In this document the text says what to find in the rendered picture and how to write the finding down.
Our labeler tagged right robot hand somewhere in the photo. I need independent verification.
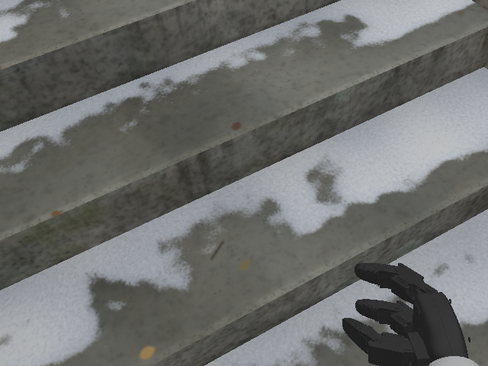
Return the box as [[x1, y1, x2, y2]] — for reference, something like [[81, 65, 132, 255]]
[[342, 263, 470, 366]]

